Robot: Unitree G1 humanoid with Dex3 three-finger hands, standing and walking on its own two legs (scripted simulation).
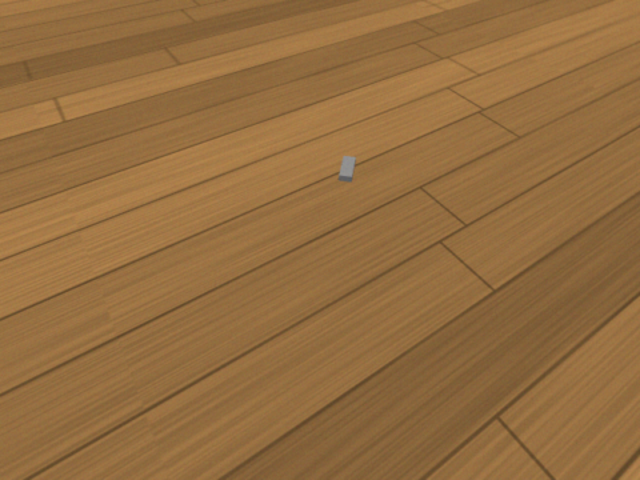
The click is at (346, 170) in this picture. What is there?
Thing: flat box
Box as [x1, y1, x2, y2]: [339, 156, 355, 181]
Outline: 343,156 339,173 339,180 351,181 355,157
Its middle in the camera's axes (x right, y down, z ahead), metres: +0.13 -0.35 +1.92
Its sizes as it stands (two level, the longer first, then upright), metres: 0.151 0.062 0.032
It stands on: the floor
